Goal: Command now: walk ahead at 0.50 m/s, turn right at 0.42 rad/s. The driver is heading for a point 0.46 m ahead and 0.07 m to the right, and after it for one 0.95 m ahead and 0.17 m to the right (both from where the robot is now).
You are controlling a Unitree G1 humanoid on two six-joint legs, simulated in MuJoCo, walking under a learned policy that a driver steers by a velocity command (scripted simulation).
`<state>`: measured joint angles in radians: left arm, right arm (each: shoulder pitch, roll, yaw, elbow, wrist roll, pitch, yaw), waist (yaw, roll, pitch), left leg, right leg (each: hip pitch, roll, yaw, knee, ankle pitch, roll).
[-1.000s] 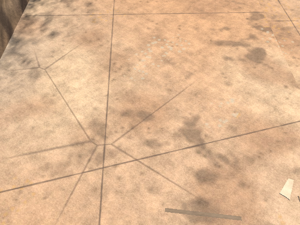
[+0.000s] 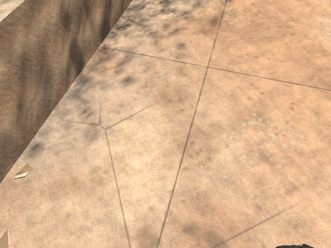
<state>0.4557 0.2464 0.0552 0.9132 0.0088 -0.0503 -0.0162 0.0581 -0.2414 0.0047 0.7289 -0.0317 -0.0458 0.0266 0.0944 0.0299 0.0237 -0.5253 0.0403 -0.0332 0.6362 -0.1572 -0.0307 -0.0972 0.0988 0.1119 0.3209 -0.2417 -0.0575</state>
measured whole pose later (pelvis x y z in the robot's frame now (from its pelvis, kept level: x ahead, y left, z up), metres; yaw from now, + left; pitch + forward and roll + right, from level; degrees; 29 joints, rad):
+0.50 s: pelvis +0.23 +0.00 -0.01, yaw -18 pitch +2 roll +1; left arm 0.05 0.27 0.05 0.71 0.04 0.01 -0.09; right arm 0.42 -0.25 -0.04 0.88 -0.02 -0.08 -0.01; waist -0.07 -0.04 0.03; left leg 0.06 0.00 0.23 0.25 -0.33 0.00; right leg -0.62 -0.05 -0.05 0.72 -0.09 -0.05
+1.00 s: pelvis +0.37 -0.08 +0.00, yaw -18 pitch -1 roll -1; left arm 0.21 0.21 0.02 0.84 0.02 -0.01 0.03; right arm 0.27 -0.23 -0.04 0.86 -0.02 0.05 0.00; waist -0.01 0.03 0.05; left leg -0.43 0.04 0.01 0.82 -0.33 0.00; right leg -0.18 0.06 -0.15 0.37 -0.19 -0.11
